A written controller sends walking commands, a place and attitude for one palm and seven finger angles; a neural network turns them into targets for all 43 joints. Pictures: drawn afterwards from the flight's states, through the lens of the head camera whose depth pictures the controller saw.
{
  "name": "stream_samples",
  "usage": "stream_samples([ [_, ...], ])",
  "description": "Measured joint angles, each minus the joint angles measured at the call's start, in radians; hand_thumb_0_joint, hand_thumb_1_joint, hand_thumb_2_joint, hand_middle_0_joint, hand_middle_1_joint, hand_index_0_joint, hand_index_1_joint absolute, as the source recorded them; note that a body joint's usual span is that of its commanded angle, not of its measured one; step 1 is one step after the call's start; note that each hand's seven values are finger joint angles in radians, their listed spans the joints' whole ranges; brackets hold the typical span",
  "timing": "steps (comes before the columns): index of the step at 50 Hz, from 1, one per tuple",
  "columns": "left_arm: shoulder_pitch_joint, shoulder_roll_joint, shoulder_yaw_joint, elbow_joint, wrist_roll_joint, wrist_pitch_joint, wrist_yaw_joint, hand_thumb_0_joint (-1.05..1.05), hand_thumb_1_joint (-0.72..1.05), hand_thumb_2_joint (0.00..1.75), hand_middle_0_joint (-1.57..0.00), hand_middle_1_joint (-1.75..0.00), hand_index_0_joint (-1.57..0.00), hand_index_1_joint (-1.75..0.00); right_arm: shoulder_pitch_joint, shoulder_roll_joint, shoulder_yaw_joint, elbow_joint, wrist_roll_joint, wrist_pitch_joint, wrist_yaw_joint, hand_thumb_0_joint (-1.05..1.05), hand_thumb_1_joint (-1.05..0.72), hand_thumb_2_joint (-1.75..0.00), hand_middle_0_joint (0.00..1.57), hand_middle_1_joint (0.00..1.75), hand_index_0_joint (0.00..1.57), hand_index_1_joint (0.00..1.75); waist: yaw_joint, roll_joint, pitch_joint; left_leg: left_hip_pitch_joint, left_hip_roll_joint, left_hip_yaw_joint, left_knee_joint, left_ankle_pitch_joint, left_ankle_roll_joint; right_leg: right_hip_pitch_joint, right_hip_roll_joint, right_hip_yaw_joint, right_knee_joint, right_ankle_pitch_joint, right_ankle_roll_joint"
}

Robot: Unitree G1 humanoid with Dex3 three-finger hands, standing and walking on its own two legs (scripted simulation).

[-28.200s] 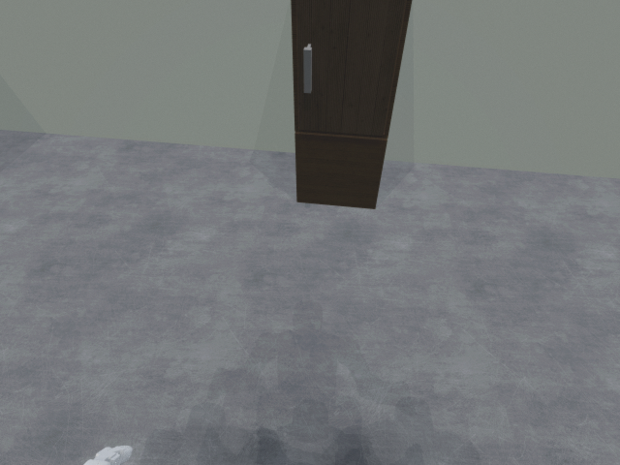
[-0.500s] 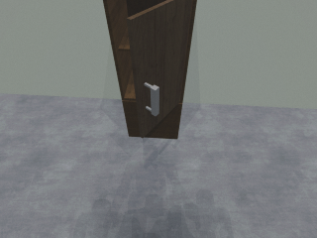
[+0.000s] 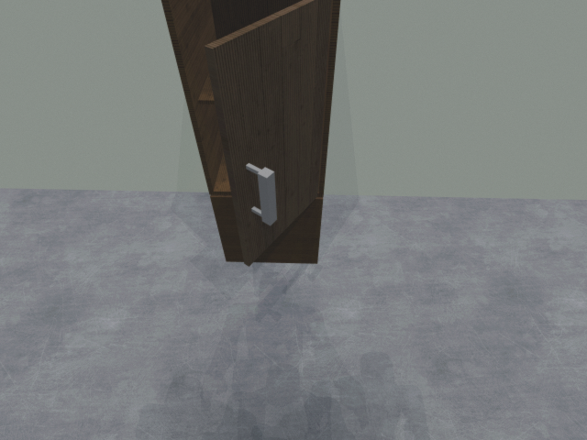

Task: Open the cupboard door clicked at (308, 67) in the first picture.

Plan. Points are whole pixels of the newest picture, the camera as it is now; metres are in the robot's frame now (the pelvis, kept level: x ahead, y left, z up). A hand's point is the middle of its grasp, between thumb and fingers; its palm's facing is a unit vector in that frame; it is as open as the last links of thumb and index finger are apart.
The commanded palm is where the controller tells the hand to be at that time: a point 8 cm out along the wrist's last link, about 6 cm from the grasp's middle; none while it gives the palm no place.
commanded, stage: look to check the result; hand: left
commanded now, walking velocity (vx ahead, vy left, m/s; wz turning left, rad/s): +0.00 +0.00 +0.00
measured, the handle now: (260, 194) +0.63 +0.11 -0.09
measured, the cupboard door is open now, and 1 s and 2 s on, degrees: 55 55 55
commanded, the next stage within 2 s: walk to a spot facing it in 0.52 s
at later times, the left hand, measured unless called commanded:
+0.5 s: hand out of the picture +0.00 +0.18 -0.17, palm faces +0.03 -0.97 -0.23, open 7.4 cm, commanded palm none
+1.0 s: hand out of the picture +0.03 +0.19 -0.18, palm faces -0.06 -0.98 -0.21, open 7.4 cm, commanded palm none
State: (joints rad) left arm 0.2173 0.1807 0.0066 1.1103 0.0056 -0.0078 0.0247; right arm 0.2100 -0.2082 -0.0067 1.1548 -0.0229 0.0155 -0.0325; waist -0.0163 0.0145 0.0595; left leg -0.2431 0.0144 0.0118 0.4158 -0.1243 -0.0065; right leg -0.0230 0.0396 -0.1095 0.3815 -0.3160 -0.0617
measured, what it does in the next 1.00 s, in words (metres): stands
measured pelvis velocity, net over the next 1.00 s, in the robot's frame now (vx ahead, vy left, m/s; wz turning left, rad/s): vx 0.01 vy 0.00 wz -0.13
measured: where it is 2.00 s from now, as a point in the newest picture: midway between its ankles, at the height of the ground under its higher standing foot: outside the picture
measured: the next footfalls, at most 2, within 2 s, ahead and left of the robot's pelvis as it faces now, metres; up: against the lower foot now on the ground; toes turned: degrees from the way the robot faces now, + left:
left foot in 1.62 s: +0.09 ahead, +0.09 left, +0.00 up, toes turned -29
right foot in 1.88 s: -0.05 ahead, -0.18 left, +0.00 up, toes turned -38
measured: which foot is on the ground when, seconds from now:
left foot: down 0.00-1.00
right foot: down 0.00-1.00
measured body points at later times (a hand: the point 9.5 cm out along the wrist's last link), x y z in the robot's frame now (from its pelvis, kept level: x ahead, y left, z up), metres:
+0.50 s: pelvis +0.02 +0.00 +0.00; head +0.03 -0.01 +0.45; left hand +0.00 +0.23 -0.15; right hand +0.03 -0.23 -0.17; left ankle +0.06 +0.13 -0.74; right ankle -0.06 -0.07 -0.74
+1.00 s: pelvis +0.01 +0.00 -0.01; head +0.04 +0.00 +0.44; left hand +0.04 +0.24 -0.17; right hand +0.00 -0.24 -0.17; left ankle +0.06 +0.13 -0.74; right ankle -0.06 -0.07 -0.74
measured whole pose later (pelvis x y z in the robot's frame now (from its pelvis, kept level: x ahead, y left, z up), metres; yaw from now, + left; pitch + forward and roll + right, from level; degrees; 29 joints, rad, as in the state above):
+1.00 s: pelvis +0.01 +0.00 -0.01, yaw -8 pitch -1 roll +0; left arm 0.28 0.17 0.07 1.06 0.01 0.05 0.01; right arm 0.23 -0.18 -0.05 1.07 -0.03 0.04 -0.06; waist 0.01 -0.01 0.08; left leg -0.30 0.08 0.13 0.58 -0.25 -0.01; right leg -0.14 0.07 0.01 0.57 -0.40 -0.07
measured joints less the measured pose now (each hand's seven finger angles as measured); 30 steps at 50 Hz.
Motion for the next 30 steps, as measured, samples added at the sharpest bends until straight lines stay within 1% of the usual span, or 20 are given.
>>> stream_samples([
  [13,0.047,-0.013,0.003,0.024,-0.002,0.008,0.005,0.0,0.9,0.9,-0.2,-0.3,-0.2,-0.3,0.001,0.024,0.003,-0.003,0.003,0.002,-0.008,0.0,-0.91,-0.9,0.2,0.3,0.2,0.3,0.01,-0.001,0.018,0.003,0.007,0.002,0.01,-0.021,-0.006,0.015,0.007,0.004,-0.018,-0.005,-0.005],
  [20,0.068,-0.015,0.004,0.03,-0.002,0.009,0.009,0.01,0.9,0.9,-0.2,-0.3,-0.2,-0.3,-0.004,0.035,0.005,-0.005,0.004,0.001,-0.01,0.0,-0.91,-0.9,0.2,0.3,0.2,0.3,0.016,0.001,0.014,0.01,0.005,0.006,0.012,-0.029,-0.006,0.022,0.005,0.009,-0.019,-0.01,-0.003],
  [30,0.069,-0.023,0.001,0.025,-0.002,0.006,0.009,0.0,0.9,0.9,-0.2,-0.3,-0.2,-0.3,-0.005,0.038,0.006,-0.006,0.003,-0.002,-0.011,0.0,-0.91,-0.9,0.2,0.3,0.2,0.3,0.017,-0.003,0.006,0.019,0.001,0.01,0.007,-0.032,-0.004,0.028,0.0,0.011,-0.017,-0.016,-0.002],
])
